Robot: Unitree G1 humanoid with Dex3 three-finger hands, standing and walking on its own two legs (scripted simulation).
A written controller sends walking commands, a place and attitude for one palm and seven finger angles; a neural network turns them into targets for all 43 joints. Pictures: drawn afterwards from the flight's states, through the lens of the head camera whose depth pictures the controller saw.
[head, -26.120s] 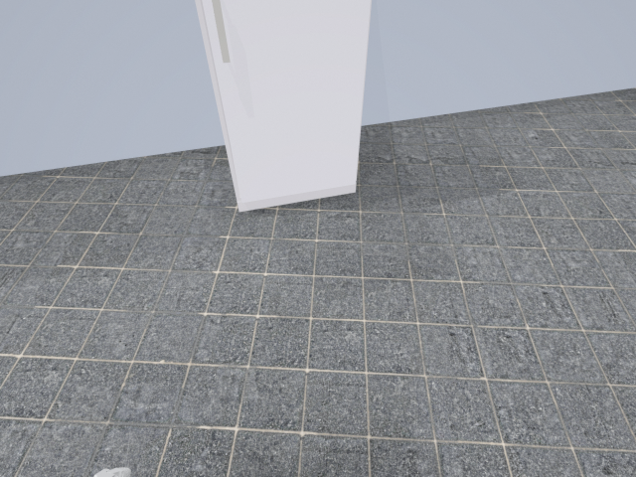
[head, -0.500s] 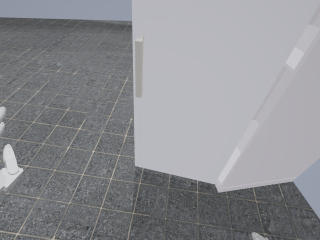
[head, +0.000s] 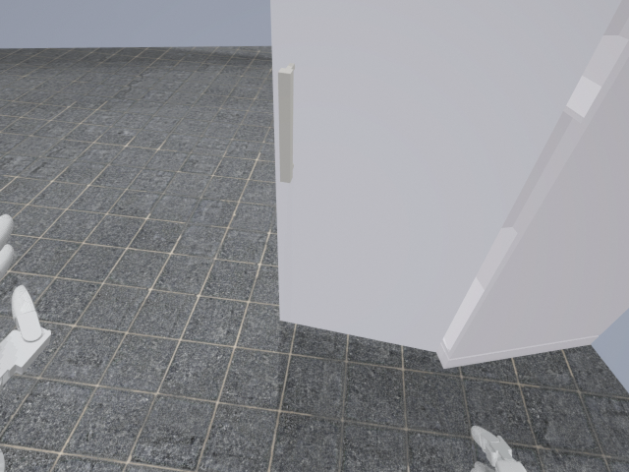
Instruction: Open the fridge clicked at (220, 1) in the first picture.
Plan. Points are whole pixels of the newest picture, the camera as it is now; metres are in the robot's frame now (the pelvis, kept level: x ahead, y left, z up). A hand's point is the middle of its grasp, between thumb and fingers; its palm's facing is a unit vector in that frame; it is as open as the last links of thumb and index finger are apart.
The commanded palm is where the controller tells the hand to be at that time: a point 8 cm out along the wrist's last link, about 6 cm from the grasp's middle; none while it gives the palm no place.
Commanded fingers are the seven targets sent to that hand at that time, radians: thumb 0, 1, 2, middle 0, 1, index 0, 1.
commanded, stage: let the arm hang, fingers relaxed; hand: left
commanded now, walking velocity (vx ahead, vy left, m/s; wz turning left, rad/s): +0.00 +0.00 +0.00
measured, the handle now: (288, 126) +0.73 +0.13 +0.10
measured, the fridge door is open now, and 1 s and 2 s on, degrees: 68 68 68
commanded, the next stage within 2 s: look to check the result in 1.12 s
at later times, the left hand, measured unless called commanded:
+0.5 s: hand out of the picture -0.04 +0.19 -0.17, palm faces +0.05 -0.97 -0.22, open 7.2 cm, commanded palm none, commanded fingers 0.00 0.90 0.90 -0.20 -0.30 -0.20 -0.30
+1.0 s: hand out of the picture +0.06 +0.24 -0.14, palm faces +0.03 -0.94 -0.33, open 7.4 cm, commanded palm none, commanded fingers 0.00 0.90 0.90 -0.20 -0.30 -0.20 -0.30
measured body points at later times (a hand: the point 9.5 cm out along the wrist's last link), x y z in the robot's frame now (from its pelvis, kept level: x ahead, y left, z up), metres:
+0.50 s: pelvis -0.04 -0.02 +0.01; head -0.01 +0.00 +0.46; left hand -0.04 +0.24 -0.15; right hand -0.01 -0.29 -0.13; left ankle +0.02 +0.10 -0.73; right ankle -0.02 -0.13 -0.73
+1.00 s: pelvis -0.02 +0.00 +0.02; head -0.01 -0.01 +0.47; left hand +0.06 +0.29 -0.11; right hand +0.08 -0.28 -0.12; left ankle +0.02 +0.10 -0.73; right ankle -0.02 -0.13 -0.73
